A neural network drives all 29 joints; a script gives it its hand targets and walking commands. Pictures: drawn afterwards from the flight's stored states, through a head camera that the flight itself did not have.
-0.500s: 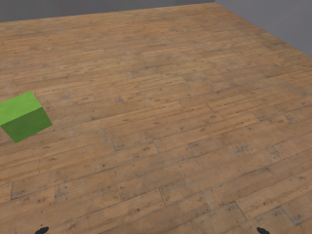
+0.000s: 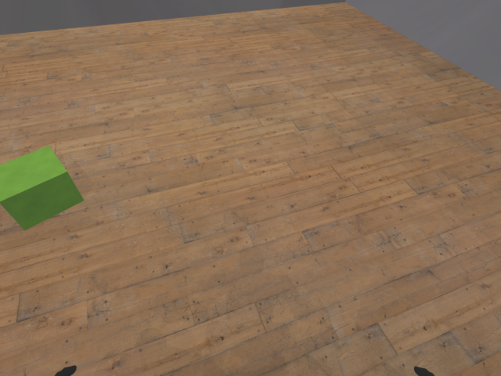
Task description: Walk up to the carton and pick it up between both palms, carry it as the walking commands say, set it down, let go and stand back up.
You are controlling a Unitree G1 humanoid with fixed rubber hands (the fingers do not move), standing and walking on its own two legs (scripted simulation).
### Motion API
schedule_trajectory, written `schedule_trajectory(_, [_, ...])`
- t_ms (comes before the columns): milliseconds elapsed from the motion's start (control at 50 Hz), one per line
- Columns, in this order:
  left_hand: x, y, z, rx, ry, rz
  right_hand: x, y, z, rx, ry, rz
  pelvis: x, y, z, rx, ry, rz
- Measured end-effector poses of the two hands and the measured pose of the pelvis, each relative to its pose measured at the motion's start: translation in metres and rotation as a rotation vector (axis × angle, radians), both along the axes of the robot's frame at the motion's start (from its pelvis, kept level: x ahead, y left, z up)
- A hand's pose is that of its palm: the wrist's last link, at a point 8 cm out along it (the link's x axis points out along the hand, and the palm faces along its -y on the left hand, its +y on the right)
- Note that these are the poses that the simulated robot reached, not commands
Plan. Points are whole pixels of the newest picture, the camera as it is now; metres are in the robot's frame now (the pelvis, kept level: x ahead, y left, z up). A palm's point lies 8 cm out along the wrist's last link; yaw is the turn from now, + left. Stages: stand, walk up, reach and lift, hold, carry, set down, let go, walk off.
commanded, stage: stand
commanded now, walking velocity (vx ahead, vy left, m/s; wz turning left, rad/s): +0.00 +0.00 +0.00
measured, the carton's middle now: (37, 186) +1.07 +1.04 -0.67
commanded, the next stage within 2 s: walk up in 0.56 s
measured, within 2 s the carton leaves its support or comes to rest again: neither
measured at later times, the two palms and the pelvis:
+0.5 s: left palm out of the picture +0.11 +0.31 -0.10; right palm out of the picture +0.11 -0.31 -0.10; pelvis +0.01 +0.00 +0.00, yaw +0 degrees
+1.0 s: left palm out of the picture +0.06 +0.44 -0.07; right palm (397, 319) +0.24 -0.26 -0.07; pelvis +0.04 +0.05 -0.01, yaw +13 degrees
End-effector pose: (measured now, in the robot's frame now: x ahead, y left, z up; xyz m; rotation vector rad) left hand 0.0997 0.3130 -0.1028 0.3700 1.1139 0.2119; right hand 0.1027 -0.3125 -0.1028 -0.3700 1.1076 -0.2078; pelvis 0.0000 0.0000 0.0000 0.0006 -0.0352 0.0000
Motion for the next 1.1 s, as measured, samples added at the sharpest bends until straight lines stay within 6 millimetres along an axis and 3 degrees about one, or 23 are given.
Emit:
schedule_trajectory(740, [0.006,0.002,0.001,0.004,0.004,0.004,0.005,-0.001,0.001,-0.004,0.005,-0.008,0.008,0.001,0.001,0.000,0.003,-0.001])
schedule_trajectory(780, [0.008,0.009,0.005,0.011,-0.049,0.025,0.010,-0.002,0.001,0.007,0.011,0.029,0.008,0.002,-0.002,-0.010,0.012,0.034])
schedule_trajectory(840, [-0.003,0.035,0.015,0.065,-0.124,0.074,0.033,0.000,0.008,0.006,0.006,0.110,0.011,0.007,-0.006,-0.028,0.029,0.095])
schedule_trajectory(920, [-0.027,0.078,0.029,0.143,-0.144,0.139,0.080,0.015,0.024,0.011,-0.043,0.208,0.021,0.022,-0.007,-0.036,0.029,0.162])
schedule_trajectory(1000, [-0.043,0.122,0.032,0.193,-0.142,0.196,0.138,0.051,0.034,0.006,-0.106,0.314,0.038,0.047,-0.014,-0.036,0.025,0.224])
schedule_trajectory(1060, [-0.047,0.155,0.021,0.211,-0.136,0.223,0.181,0.085,0.034,-0.024,-0.179,0.384,0.053,0.074,-0.029,-0.024,0.024,0.259])
schedule_trajectory(1100, [-0.042,0.165,0.014,0.194,-0.134,0.240,0.194,0.103,0.030,-0.032,-0.203,0.399,0.059,0.087,-0.034,-0.011,0.025,0.284])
